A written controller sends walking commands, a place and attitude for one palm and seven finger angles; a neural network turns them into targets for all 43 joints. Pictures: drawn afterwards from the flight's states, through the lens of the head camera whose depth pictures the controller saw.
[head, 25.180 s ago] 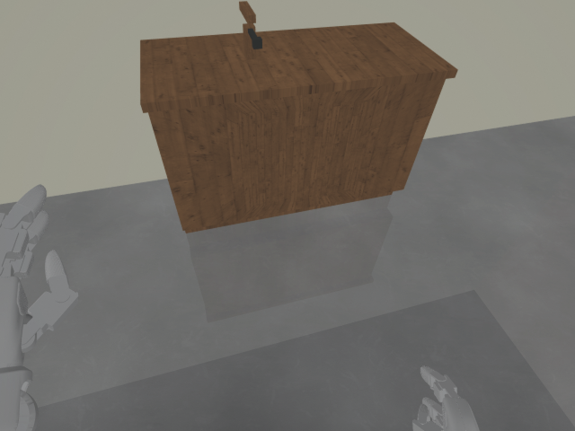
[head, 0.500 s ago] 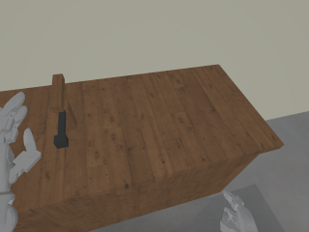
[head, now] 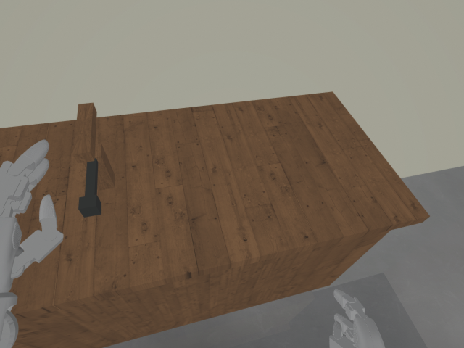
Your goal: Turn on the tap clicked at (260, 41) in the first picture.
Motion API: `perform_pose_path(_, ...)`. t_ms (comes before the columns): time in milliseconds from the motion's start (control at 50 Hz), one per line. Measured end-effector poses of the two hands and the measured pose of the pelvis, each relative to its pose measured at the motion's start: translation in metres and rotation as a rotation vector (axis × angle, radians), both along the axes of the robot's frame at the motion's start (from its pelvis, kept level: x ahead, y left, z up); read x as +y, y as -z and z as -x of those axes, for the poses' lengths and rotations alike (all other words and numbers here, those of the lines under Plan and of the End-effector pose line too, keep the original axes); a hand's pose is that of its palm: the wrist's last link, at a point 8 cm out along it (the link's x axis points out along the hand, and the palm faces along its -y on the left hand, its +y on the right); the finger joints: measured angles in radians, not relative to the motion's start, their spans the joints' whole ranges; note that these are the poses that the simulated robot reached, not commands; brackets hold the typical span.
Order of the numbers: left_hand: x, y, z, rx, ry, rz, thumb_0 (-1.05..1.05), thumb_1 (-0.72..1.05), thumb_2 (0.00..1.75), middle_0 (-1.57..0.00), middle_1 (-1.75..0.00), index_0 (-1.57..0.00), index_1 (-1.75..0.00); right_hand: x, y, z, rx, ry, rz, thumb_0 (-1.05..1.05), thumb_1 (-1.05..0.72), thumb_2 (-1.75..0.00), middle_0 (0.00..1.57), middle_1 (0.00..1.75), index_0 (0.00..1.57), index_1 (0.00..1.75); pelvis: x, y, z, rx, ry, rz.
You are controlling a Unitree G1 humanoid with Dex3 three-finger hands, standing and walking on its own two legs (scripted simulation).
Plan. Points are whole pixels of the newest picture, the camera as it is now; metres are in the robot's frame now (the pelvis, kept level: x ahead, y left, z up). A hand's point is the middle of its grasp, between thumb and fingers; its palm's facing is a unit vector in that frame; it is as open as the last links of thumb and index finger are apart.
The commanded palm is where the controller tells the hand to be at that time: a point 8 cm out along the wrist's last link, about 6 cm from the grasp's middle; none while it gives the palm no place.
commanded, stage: come to a stop and stand still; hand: left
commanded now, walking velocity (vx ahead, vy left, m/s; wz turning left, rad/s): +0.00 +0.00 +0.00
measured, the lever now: (90, 206) +0.32 +0.28 +0.04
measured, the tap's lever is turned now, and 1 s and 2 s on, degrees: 0 0 0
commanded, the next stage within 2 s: look again from close up in 0.52 s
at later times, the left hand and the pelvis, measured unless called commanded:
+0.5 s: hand (41, 222) +0.22 +0.26 +0.16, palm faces +0.37 -0.86 -0.34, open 7.4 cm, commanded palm +0.16 +0.29 +0.18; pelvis +0.00 +0.01 +0.00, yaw +0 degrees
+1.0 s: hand (35, 232) +0.21 +0.26 +0.16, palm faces +0.37 -0.85 -0.37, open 7.4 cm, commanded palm +0.15 +0.29 +0.18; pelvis -0.01 +0.01 +0.00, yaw +0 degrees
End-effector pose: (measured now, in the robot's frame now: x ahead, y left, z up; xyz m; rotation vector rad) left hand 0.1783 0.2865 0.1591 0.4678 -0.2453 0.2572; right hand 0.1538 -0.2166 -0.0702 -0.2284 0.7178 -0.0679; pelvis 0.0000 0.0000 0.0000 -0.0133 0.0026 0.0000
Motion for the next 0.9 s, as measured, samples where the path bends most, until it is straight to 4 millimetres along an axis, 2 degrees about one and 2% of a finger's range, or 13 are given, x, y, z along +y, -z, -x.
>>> perform_pose_path(80, 0.017, -0.016, -0.002, -0.104, -0.075, 0.000, 0.02, 0.88, 0.90, -0.22, -0.30, -0.21, -0.31, 0.002, -0.005, -0.013, -0.013, -0.037, 0.021, 0.02, -0.91, -0.90, 0.20, 0.30, 0.20, 0.30, -0.002, -0.001, -0.002, -0.003, -0.008, 0.005)
perform_pose_path(140, 0.015, -0.025, -0.005, -0.165, -0.082, 0.024, 0.02, 0.89, 0.90, -0.21, -0.30, -0.21, -0.31, 0.004, -0.011, -0.025, -0.047, -0.051, 0.021, 0.02, -0.91, -0.90, 0.20, 0.30, 0.20, 0.30, 0.000, -0.001, -0.004, -0.004, -0.004, 0.007)
perform_pose_path(200, 0.006, -0.023, -0.008, -0.159, -0.052, 0.050, 0.02, 0.89, 0.90, -0.21, -0.30, -0.20, -0.31, 0.006, -0.017, -0.034, -0.082, -0.050, 0.015, 0.02, -0.91, -0.90, 0.20, 0.30, 0.20, 0.30, 0.003, -0.002, -0.006, -0.002, 0.001, 0.008)
perform_pose_path(280, 0.002, -0.011, -0.012, -0.085, -0.021, 0.059, 0.01, 0.89, 0.90, -0.21, -0.30, -0.20, -0.31, 0.008, -0.022, -0.040, -0.103, -0.031, 0.010, 0.02, -0.91, -0.90, 0.20, 0.30, 0.20, 0.30, 0.005, -0.003, -0.007, 0.001, 0.007, 0.009)
perform_pose_path(360, 0.009, -0.002, -0.012, -0.028, -0.034, 0.054, 0.02, 0.89, 0.90, -0.21, -0.30, -0.21, -0.31, 0.009, -0.023, -0.037, -0.089, -0.019, 0.018, 0.01, -0.91, -0.90, 0.20, 0.30, 0.20, 0.30, 0.006, -0.003, -0.006, 0.002, 0.006, 0.011)
perform_pose_path(440, 0.015, -0.006, -0.008, -0.045, -0.051, 0.048, 0.02, 0.89, 0.90, -0.21, -0.30, -0.21, -0.31, 0.009, -0.020, -0.030, -0.057, -0.019, 0.032, 0.01, -0.91, -0.90, 0.20, 0.30, 0.20, 0.30, 0.007, -0.003, -0.004, -0.001, 0.002, 0.013)
perform_pose_path(560, 0.014, -0.017, -0.001, -0.094, -0.042, 0.041, 0.02, 0.89, 0.90, -0.21, -0.30, -0.21, -0.31, 0.011, -0.014, -0.019, -0.026, -0.014, 0.035, 0.02, -0.90, -0.90, 0.20, 0.30, 0.20, 0.30, 0.012, -0.003, -0.002, -0.004, 0.000, 0.015)
perform_pose_path(760, 0.019, -0.008, 0.002, -0.037, -0.055, 0.040, 0.02, 0.89, 0.90, -0.21, -0.30, -0.21, -0.31, 0.016, -0.009, -0.006, -0.019, 0.010, 0.009, 0.02, -0.90, -0.90, 0.20, 0.30, 0.20, 0.30, 0.016, -0.003, 0.004, -0.009, 0.001, 0.012)
perform_pose_path(900, 0.015, -0.013, 0.007, -0.056, -0.045, 0.029, 0.02, 0.89, 0.90, -0.21, -0.30, -0.21, -0.31, 0.014, -0.008, -0.003, -0.014, 0.005, 0.013, 0.02, -0.90, -0.90, 0.20, 0.30, 0.20, 0.30, 0.014, -0.003, 0.006, -0.010, -0.004, 0.013)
